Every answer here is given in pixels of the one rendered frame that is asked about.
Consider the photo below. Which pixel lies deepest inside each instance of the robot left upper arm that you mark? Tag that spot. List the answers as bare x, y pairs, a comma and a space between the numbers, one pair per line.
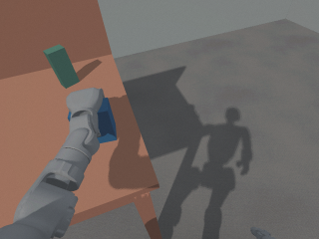
46, 214

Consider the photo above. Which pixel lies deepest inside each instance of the robot left hand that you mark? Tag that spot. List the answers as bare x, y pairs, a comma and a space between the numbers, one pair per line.
91, 98

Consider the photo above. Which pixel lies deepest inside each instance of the table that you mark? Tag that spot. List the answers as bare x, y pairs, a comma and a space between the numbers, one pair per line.
34, 114

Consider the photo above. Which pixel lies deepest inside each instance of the left robot forearm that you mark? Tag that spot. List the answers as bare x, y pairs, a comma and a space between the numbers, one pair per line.
67, 169

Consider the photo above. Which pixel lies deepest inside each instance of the robot right hand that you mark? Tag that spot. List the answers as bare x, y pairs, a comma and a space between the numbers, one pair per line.
261, 234

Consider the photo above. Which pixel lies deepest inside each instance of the sponge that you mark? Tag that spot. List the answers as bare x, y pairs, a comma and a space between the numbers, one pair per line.
106, 122

